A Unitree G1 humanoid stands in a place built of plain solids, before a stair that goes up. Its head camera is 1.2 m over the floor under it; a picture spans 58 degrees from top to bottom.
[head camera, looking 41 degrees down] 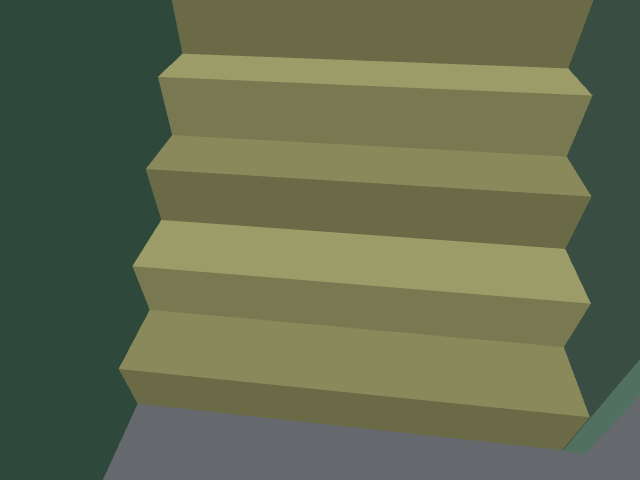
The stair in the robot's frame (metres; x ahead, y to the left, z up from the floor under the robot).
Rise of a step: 0.18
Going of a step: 0.20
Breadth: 1.20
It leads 6 degrees to the right of straight ahead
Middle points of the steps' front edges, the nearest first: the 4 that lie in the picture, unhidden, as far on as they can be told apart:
0.58 -0.06 0.18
0.78 -0.08 0.37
0.98 -0.11 0.55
1.19 -0.13 0.74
